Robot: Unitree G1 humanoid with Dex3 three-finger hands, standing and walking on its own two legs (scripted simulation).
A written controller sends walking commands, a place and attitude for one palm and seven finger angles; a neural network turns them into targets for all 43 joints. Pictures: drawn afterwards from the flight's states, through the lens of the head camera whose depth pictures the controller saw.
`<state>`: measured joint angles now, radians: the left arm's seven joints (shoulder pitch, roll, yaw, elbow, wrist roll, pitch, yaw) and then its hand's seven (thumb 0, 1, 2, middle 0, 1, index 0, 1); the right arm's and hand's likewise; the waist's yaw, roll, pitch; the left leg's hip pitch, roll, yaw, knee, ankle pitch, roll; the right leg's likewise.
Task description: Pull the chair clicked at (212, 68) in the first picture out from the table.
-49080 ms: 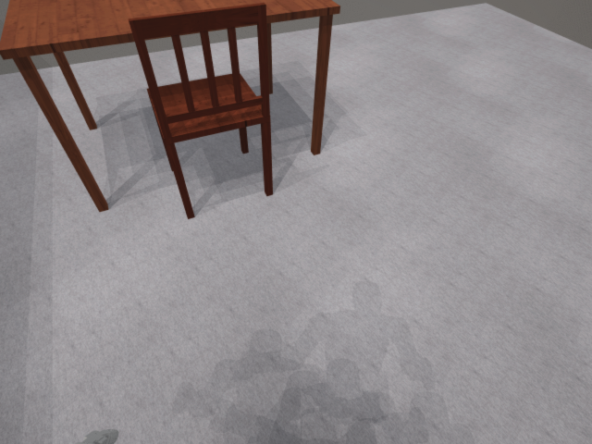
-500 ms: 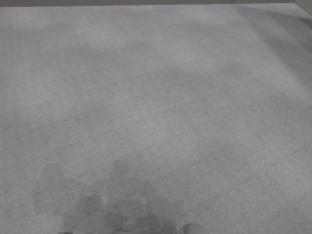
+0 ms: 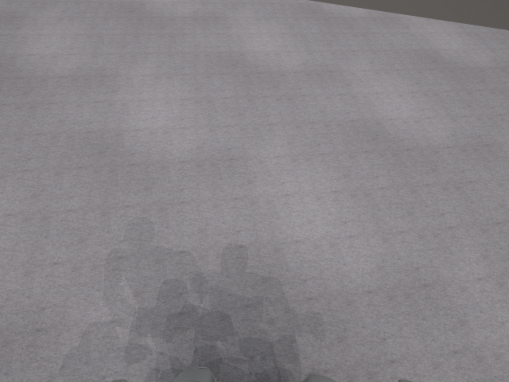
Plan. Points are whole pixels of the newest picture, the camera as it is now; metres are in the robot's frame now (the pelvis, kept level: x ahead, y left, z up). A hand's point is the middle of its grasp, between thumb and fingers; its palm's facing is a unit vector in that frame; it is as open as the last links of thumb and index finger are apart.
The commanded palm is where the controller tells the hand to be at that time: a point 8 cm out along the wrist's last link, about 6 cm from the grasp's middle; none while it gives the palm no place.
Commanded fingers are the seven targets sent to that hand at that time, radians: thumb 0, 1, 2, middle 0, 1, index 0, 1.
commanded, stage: turn to face it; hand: left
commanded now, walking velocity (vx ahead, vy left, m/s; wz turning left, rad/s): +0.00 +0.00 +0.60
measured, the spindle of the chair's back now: out of the picture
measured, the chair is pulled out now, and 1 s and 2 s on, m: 0.17 0.17 0.17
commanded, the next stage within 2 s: none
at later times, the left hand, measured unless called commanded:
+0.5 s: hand out of the picture +0.06 +0.21 -0.13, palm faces +0.31 -0.91 -0.29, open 7.4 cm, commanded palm none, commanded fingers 0.00 0.90 0.90 -0.20 -0.30 -0.20 -0.30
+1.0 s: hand out of the picture +0.01 +0.27 -0.13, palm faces +0.57 -0.77 -0.29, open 7.4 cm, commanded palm none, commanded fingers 0.00 0.90 0.90 -0.20 -0.30 -0.20 -0.30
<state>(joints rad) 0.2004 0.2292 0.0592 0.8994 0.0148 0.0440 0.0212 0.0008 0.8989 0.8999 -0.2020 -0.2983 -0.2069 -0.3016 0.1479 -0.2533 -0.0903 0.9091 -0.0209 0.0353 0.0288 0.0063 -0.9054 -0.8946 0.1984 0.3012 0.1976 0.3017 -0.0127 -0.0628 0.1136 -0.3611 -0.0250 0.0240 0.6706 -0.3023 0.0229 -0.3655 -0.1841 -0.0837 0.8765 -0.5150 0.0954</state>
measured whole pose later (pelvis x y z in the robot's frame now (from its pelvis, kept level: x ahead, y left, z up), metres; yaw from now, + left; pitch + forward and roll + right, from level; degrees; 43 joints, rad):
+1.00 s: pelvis +0.02 +0.02 +0.02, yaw +36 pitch +1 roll -2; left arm 0.09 0.25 0.06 0.88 0.01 0.04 0.02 0.00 0.90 0.90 -0.20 -0.30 -0.20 -0.30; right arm 0.21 -0.22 -0.06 0.95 -0.03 0.05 0.00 0.00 -0.90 -0.89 0.20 0.30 0.20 0.30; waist -0.04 0.06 0.08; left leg -0.32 -0.07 -0.17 0.53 -0.21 0.03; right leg -0.40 -0.02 0.01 0.79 -0.40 0.08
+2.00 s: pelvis +0.03 +0.05 +0.01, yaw +74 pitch +0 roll +2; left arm 0.22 0.20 0.05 0.89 0.03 0.02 0.02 0.00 0.90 0.90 -0.20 -0.30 -0.21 -0.30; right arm 0.15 -0.25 -0.08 0.93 -0.02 0.06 0.03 0.01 -0.91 -0.89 0.20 0.30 0.20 0.30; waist 0.00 -0.04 0.11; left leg -0.36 -0.01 0.03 0.73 -0.40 -0.03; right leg -0.26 -0.19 -0.13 0.62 -0.34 0.08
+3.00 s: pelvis -0.07 +0.21 +0.02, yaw +87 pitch +0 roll +1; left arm 0.25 0.20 0.07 1.05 0.02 0.01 -0.01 0.01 0.91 0.90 -0.20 -0.30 -0.20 -0.30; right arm 0.29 -0.16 -0.04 1.02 -0.04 -0.06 -0.02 0.00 -0.92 -0.89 0.20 0.30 0.20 0.30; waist 0.01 -0.01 0.05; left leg -0.15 -0.03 0.12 0.42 -0.27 0.06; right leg -0.54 -0.12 -0.10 1.07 -0.34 0.01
